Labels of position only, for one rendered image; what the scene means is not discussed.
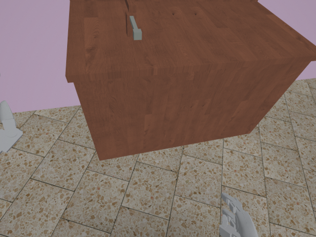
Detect tap lever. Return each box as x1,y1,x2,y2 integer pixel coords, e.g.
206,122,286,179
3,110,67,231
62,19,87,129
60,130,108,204
129,16,142,40

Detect left robot hand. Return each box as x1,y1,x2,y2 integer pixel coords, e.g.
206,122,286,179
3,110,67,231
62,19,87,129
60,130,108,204
0,100,23,154

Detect counter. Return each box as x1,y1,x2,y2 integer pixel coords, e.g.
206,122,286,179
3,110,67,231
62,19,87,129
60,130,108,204
65,0,316,161

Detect right robot hand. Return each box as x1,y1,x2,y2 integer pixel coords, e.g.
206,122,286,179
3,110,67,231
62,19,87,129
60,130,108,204
219,193,258,237

